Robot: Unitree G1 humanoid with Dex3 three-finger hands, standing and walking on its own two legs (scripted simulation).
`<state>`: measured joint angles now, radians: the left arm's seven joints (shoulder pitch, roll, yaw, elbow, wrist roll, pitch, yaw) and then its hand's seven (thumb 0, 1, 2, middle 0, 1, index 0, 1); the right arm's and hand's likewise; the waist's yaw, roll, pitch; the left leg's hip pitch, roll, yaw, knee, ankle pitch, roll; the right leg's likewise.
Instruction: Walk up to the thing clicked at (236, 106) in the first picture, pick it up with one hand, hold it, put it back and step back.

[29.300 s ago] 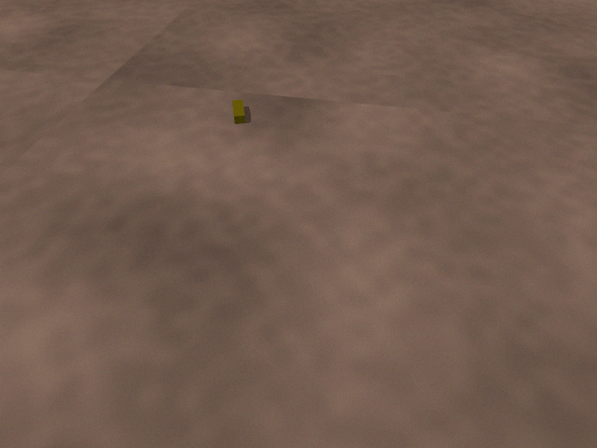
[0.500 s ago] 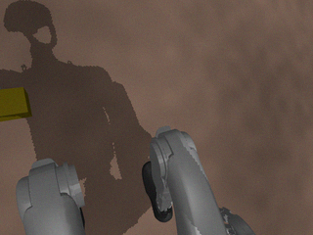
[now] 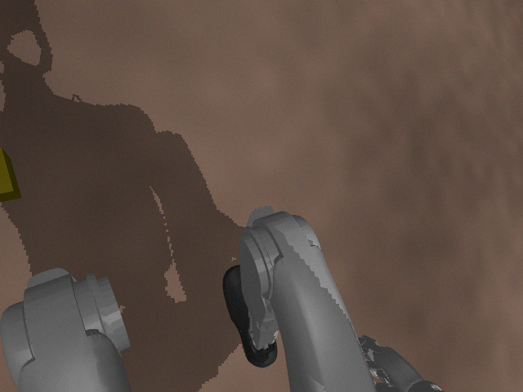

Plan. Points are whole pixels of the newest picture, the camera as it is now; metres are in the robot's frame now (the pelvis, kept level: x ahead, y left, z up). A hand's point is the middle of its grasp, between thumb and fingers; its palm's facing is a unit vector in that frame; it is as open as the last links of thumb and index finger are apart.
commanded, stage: rest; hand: left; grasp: from above
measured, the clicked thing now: out of the picture +0.44 +0.33 -0.27
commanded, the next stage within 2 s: open in 0.18 s
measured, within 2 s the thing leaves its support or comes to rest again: neither
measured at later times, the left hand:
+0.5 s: hand out of the picture +0.43 +0.32 -0.25, palm faces -0.49 -0.13 -0.86, open 9.7 cm
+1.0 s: hand out of the picture +0.44 +0.32 -0.24, palm faces -0.47 -0.13 -0.87, open 13.0 cm
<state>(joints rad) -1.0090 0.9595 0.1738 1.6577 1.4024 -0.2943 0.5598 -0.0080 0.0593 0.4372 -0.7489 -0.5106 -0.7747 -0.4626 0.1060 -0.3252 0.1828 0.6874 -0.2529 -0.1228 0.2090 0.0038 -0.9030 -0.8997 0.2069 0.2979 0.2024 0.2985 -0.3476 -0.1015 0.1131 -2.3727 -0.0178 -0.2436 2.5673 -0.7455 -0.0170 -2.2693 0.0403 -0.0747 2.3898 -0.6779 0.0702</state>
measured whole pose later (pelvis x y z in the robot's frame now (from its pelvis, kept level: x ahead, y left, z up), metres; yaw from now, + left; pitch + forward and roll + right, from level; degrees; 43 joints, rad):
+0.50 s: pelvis -0.01 +0.00 +0.00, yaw -1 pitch +28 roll -15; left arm -1.04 1.02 0.14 1.76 1.41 -0.30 0.60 0.00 0.06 0.51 -0.66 -0.60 -0.68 -0.57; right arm 0.11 -0.33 0.25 0.68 -0.28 -0.17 0.24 0.00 -0.90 -0.90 0.21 0.30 0.20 0.30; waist -0.38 -0.12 0.14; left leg -2.36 -0.01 -0.26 2.59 -0.74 -0.01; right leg -2.25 0.05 -0.09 2.39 -0.66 0.07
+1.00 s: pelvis +0.00 +0.00 +0.00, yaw -1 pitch +29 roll -15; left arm -1.05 1.01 0.13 1.72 1.36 -0.27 0.58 0.00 -0.34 0.88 -0.22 -0.90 -0.23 -0.90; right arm 0.09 -0.34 0.24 0.67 -0.26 -0.19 0.25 0.00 -0.90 -0.90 0.21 0.30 0.20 0.30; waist -0.37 -0.11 0.14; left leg -2.36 -0.02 -0.27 2.57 -0.74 -0.02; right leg -2.25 0.04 -0.10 2.38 -0.66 0.08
